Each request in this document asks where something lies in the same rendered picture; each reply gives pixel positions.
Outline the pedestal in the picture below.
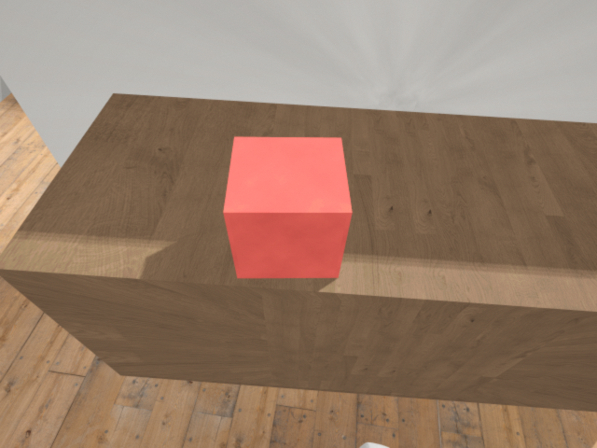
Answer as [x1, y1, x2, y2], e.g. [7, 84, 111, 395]
[0, 93, 597, 412]

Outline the carton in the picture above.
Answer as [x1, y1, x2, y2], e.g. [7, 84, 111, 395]
[223, 137, 353, 278]

